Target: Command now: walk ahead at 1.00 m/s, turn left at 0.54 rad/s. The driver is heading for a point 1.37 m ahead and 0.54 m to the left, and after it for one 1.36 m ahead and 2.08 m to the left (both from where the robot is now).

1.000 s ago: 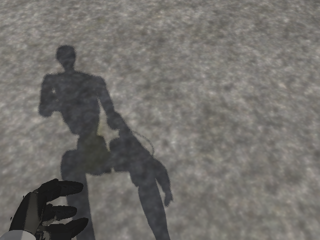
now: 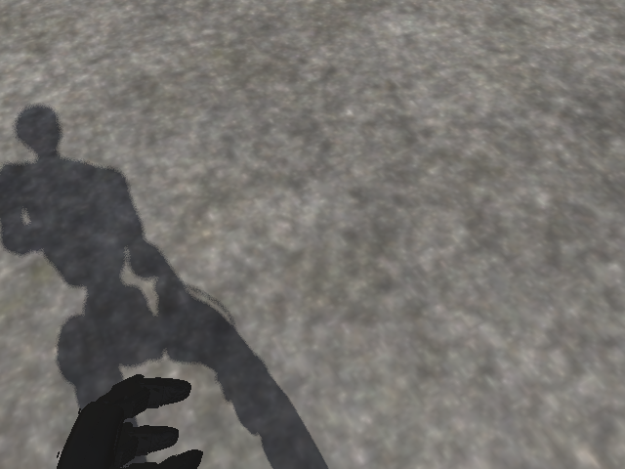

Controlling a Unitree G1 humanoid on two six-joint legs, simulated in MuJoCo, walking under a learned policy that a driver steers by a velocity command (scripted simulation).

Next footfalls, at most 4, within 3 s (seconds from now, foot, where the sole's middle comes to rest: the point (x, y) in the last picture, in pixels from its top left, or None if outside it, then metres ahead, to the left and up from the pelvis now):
0.44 left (263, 406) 0.58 0.10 -0.74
0.86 right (236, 243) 1.03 0.16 -0.74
1.28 left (64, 249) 1.05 0.60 -0.74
1.68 right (51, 136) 1.49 0.71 -0.75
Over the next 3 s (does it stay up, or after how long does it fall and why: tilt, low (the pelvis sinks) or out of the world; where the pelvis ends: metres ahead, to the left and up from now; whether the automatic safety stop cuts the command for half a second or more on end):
stays up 1.41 0.80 0.03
